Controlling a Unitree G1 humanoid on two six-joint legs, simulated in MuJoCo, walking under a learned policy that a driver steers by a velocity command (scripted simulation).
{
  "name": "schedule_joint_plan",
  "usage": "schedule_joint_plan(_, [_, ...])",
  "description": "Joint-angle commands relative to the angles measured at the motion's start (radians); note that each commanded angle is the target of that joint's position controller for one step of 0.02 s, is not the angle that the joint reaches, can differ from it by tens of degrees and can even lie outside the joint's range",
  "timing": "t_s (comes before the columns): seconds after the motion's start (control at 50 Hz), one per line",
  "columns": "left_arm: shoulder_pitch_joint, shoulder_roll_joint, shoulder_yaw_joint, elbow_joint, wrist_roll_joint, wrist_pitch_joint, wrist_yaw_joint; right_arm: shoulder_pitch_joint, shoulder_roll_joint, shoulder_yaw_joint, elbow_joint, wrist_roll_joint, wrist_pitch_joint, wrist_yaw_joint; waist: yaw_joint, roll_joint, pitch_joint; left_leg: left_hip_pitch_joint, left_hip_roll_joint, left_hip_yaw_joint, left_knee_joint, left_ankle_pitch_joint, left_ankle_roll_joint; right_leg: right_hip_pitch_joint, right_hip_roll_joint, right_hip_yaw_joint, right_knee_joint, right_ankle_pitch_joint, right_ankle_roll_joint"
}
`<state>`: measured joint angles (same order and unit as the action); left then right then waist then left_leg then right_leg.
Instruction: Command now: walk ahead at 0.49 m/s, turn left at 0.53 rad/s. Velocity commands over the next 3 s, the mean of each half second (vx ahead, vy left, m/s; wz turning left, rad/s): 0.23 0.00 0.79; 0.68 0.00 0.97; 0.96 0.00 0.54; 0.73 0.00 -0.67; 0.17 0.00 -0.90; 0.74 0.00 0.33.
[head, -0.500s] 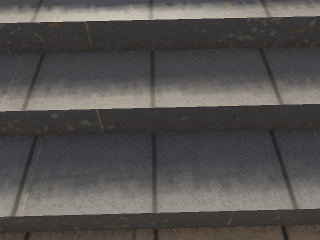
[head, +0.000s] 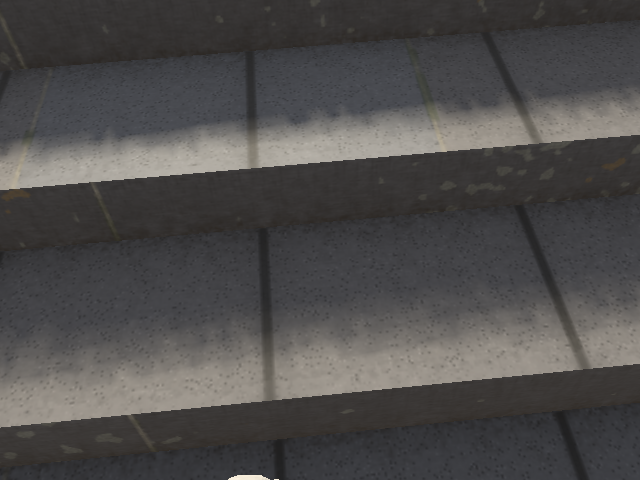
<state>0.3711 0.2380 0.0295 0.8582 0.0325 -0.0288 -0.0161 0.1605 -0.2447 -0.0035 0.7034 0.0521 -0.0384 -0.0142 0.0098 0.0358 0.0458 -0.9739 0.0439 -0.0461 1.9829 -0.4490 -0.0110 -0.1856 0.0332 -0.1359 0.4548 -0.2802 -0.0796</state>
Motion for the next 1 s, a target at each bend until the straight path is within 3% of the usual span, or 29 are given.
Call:
schedule_joint_plan(0.02, [-0.103, 0.019, -0.027, -0.025, -0.001, -0.008, 0.025, -0.027, 0.11, 0.056, -0.155, -0.016, 0.028, -0.01, -0.1, -0.11, 0.09, -0.259, 0.007, 0.024, 0.286, -0.005, 0.003, -0.124, -0.335, 0.101, -0.241, 0.525, -0.071])
schedule_joint_plan(0.06, [-0.095, 0.041, -0.032, -0.011, 0.001, 0.029, 0.058, -0.159, 0.101, 0.074, -0.264, -0.03, 0.017, 0.011, -0.105, -0.091, 0.063, -0.27, 0.006, 0.097, 0.02, 0.068, 0.006, -0.128, -0.238, -0.013, -0.234, 0.57, -0.019])
schedule_joint_plan(0.08, [-0.176, 0.099, -0.026, -0.035, 0.005, 0.042, 0.089, -0.148, 0.063, 0.079, -0.3, -0.045, 0.007, 0.032, -0.171, -0.057, -0.02, 0.02, 0.017, 0.15, -0.352, 0.149, 0.008, -0.254, -0.157, -0.13, -0.246, 0.692, 0.017])
schedule_joint_plan(0.1, [-0.2, 0.145, -0.015, -0.063, 0.003, 0.019, 0.117, -0.062, -0.01, 0.047, -0.253, -0.045, 0.01, 0.048, -0.195, -0.103, -0.204, 0.483, -0.103, 0.267, -0.514, 0.253, 0.017, -0.349, -0.096, -0.161, -0.197, 1.156, -0.002])
schedule_joint_plan(0.12, [-0.142, 0.264, 0.005, -0.077, 0.011, -0.011, 0.119, -0.017, -0.078, 0.012, -0.233, -0.032, 0.016, 0.041, -0.214, -0.163, -0.391, 0.738, -0.169, 0.295, -0.477, 0.302, 0.014, -0.282, -0.155, -0.101, -0.107, 1.719, -0.045])
schedule_joint_plan(0.14, [-0.249, 0.427, 0.053, -0.122, 0.005, -0.011, 0.099, 0.19, -0.131, -0.019, -0.195, -0.059, 0.026, 0.028, -0.299, -0.249, -0.501, 0.739, -0.13, 0.219, -0.608, 0.119, 0.025, -0.049, -0.27, -0.052, 0.015, 1.991, -0.087])
schedule_joint_plan(0.16, [-0.319, 0.407, 0.059, -0.144, -0.044, 0.009, 0.075, 0.357, -0.192, -0.036, -0.129, -0.092, 0.046, 0.028, -0.326, -0.228, -0.552, 0.782, -0.151, 0.166, -0.75, 0.069, 0.056, 0.141, -0.303, -0.018, 0.211, 2.112, -0.111])
schedule_joint_plan(0.18, [-0.36, 0.322, 0.04, -0.176, -0.074, 0.015, 0.061, 0.424, -0.249, -0.058, -0.079, -0.086, 0.057, 0.04, -0.327, -0.075, -0.443, 0.842, -0.156, 0.025, -1.156, 0.202, 0.121, 0.095, -0.229, 0.011, 0.517, 1.491, -0.067])
schedule_joint_plan(0.2, [-0.283, 0.121, -0.006, -0.216, 0.01, -0.014, 0.017, 0.285, -0.321, -0.07, -0.064, -0.083, 0.054, 0.025, -0.132, 0.399, -0.24, 0.874, -0.06, -0.419, -1.339, 0.917, 0.262, -0.294, 0.078, 0.115, 0.97, -0.027, 0.052])
schedule_joint_plan(0.22, [-0.07, 0.097, -0.012, -0.207, 0.022, -0.047, -0.024, 0.115, -0.252, -0.041, -0.168, -0.143, 0.038, -0.002, -0.027, 0.394, -0.464, 0.949, 0.149, -0.967, -1.585, 0.791, 0.398, -0.48, 0.17, 0.384, 1.446, -0.148, 0.064])
schedule_joint_plan(0.24, [-0.115, 0.139, 0.004, -0.237, 0.001, -0.051, -0.04, 0.054, -0.215, -0.034, -0.196, -0.113, 0.021, 0.001, -0.025, 0.168, -0.317, 0.819, 0.179, -1.041, -1.628, 0.607, 0.389, -0.576, 0.179, 0.371, 1.621, -0.183, 0.061])
schedule_joint_plan(0.28, [-0.237, 0.024, -0.034, -0.311, 0.014, -0.041, -0.038, 0.114, -0.11, -0.025, -0.086, -0.029, -0.003, 0.01, 0.046, -0.164, -0.01, 0.619, 0.055, -0.713, -1.55, 0.35, 0.268, -0.731, 0.106, 0.319, 1.563, -0.14, 0.049])
schedule_joint_plan(0.3, [-0.225, -0.017, -0.055, -0.341, 0.016, -0.044, -0.027, 0.099, -0.112, -0.033, -0.076, -0.028, -0.005, 0.01, 0.075, -0.128, 0.004, 0.545, -0.017, -0.538, -1.51, 0.401, 0.239, -0.706, 0.076, 0.306, 1.509, -0.11, 0.058])
schedule_joint_plan(0.36, [-0.3, 0.026, -0.059, -0.391, 0.009, -0.052, -0.002, 0.017, -0.066, -0.027, -0.124, -0.029, 0.019, -0.009, 0.08, -0.106, -0.02, 0.511, -0.129, -0.317, -1.582, 0.564, 0.206, -0.618, 0.026, 0.207, 1.093, -0.077, 0.066])
schedule_joint_plan(0.42, [-0.392, -0.029, -0.07, -0.418, 0.015, -0.035, 0.027, 0.139, -0.13, -0.047, -0.102, -0.042, 0.044, -0.046, 0.004, -0.008, -0.194, 0.748, -0.046, -0.397, -1.534, 0.929, 0.204, -0.652, 0.079, 0.14, 1.083, 0.019, 0.118])
schedule_joint_plan(0.48, [-0.332, -0.031, -0.067, -0.402, -0.038, -0.018, 0.032, 0.271, -0.166, -0.052, -0.099, -0.045, 0.072, -0.065, -0.043, 0.093, -0.263, 1.042, 0.053, -0.572, -1.515, 0.681, 0.256, -0.944, 0.098, 0.23, 1.503, -0.15, 0.155])
schedule_joint_plan(0.54, [-0.462, -0.068, -0.076, -0.465, -0.048, -0.039, 0.008, 0.414, -0.109, -0.043, -0.062, -0.017, 0.054, -0.045, -0.104, 0.101, -0.051, 1.122, 0.069, -0.683, -1.589, -0.051, 0.269, -1.273, 0.048, 0.245, 1.682, -0.245, 0.131])
schedule_joint_plan(0.58, [-0.551, -0.095, -0.087, -0.526, -0.041, -0.058, 0.006, 0.425, -0.073, -0.037, -0.043, -0.02, 0.043, -0.043, -0.117, 0.146, 0.036, 1.087, 0.063, -0.702, -1.617, -0.107, 0.259, -1.368, 0.02, 0.234, 1.698, -0.299, 0.118])
schedule_joint_plan(0.64, [-0.564, -0.098, -0.104, -0.627, -0.015, -0.063, 0.017, 0.305, -0.145, -0.059, -0.054, 0.006, 0.046, -0.054, -0.039, 0.163, 0.023, 0.828, 0.015, -0.658, -1.697, -0.149, 0.203, -1.173, -0.054, 0.229, 1.384, -0.261, 0.107])
schedule_joint_plan(0.68, [-0.46, -0.077, -0.1, -0.624, 0.018, -0.06, 0.021, 0.122, -0.232, -0.091, -0.102, 0.048, 0.059, -0.07, 0.068, 0.161, -0.055, 0.425, 0.032, -0.558, -1.899, -0.049, 0.182, -0.523, -0.097, 0.113, 0.947, -0.193, 0.076])
schedule_joint_plan(0.72, [-0.123, 0.062, 0.01, -0.503, -0.003, -0.046, 0.05, 0.085, -0.284, -0.114, -0.093, 0.015, 0.04, -0.041, 0.197, 0.302, -0.234, 0.344, 0.042, -0.512, -1.812, 0.617, 0.152, 0.067, 0.011, -0.023, 1.006, -0.269, 0.096])
schedule_joint_plan(0.74, [0.085, 0.149, 0.063, -0.464, -0.03, -0.044, 0.067, 0.054, -0.261, -0.115, -0.09, 0.018, 0.017, -0.027, 0.326, 0.219, -0.282, 0.402, -0.025, -0.469, -1.411, 0.944, 0.111, 0.189, -0.01, 0.194, 0.733, -0.46, 0.056])
schedule_joint_plan(0.76, [0.279, 0.275, 0.086, -0.377, -0.028, -0.053, 0.063, 0.004, -0.076, -0.063, -0.148, -0.026, -0.029, -0.011, 0.325, -0.264, -0.322, 0.328, -0.138, -0.402, -0.873, 0.617, 0.094, 0.279, -0.154, 0.625, 0.373, -0.76, 0.004])
schedule_joint_plan(0.78, [0.17, 0.317, 0.06, -0.375, -0.006, -0.055, 0.064, 0.104, 0.045, -0.034, -0.224, -0.021, -0.042, 0.02, 0.122, -0.793, -0.321, 0.195, -0.231, -0.36, -0.431, 0.144, 0.089, 0.109, -0.378, 1.336, -0.299, -1.245, -0.041])
schedule_joint_plan(0.8, [0.028, 0.221, 0.044, -0.417, -0.046, -0.061, 0.067, 0.09, 0.006, -0.042, -0.231, -0.013, -0.041, 0.028, 0.065, -0.615, -0.091, 0.056, -0.2, -0.288, -0.192, 0.214, 0.08, -0.087, -0.444, 1.519, -0.454, -1.378, -0.085])
schedule_joint_plan(0.84, [-0.085, 0.027, -0.01, -0.306, -0.037, -0.054, 0.062, 0.024, 0.007, -0.027, -0.256, -0.029, 0.003, 0.025, -0.026, -0.25, 0.146, 0.038, -0.093, -0.128, -0.14, 0.299, 0.112, -0.405, -0.42, 1.03, -0.205, -0.966, -0.061])
schedule_joint_plan(0.88, [-0.113, -0.083, -0.033, -0.22, 0.007, -0.054, 0.064, 0.08, 0.006, -0.035, -0.24, -0.032, 0.049, 0.041, -0.094, -0.161, 0.144, 0.114, -0.045, -0.099, -0.174, 0.324, 0.128, -0.486, -0.355, 0.591, 0.009, -0.68, 0.028])
schedule_joint_plan(0.96, [0.095, -0.029, -0.013, -0.098, -0.008, -0.06, 0.057, -0.053, 0.039, -0.022, -0.264, -0.036, 0.051, 0.055, -0.022, -0.108, 0.098, -0.098, -0.023, -0.057, -0.208, 0.361, 0.124, -0.158, -0.378, 0.314, -0.055, -0.371, 0.044])
schedule_joint_plan(1.0, [0.128, 0.027, 0.004, -0.095, -0.006, -0.054, 0.065, -0.101, -0.005, -0.024, -0.27, -0.022, 0.043, 0.061, 0.0, -0.046, 0.078, -0.093, -0.025, -0.035, -0.4, 0.389, 0.111, -0.081, -0.353, 0.189, -0.149, -0.237, 0.055])
